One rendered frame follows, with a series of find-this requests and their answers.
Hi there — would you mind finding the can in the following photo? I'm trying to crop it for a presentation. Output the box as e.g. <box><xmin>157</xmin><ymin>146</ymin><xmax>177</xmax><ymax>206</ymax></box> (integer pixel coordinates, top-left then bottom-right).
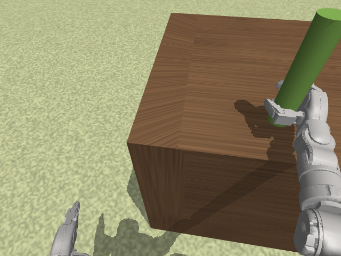
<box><xmin>267</xmin><ymin>8</ymin><xmax>341</xmax><ymax>127</ymax></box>

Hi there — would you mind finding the right robot hand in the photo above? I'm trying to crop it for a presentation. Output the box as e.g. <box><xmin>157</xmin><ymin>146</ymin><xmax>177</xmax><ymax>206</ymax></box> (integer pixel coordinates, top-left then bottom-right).
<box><xmin>264</xmin><ymin>79</ymin><xmax>328</xmax><ymax>129</ymax></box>

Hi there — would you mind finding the right robot arm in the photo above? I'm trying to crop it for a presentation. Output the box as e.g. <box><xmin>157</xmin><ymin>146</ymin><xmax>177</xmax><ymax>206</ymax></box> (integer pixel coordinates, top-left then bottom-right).
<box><xmin>294</xmin><ymin>119</ymin><xmax>341</xmax><ymax>256</ymax></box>

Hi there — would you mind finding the left robot hand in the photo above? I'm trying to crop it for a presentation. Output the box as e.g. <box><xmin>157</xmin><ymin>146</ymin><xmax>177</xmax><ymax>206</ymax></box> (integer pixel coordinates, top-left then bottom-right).
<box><xmin>50</xmin><ymin>201</ymin><xmax>91</xmax><ymax>256</ymax></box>

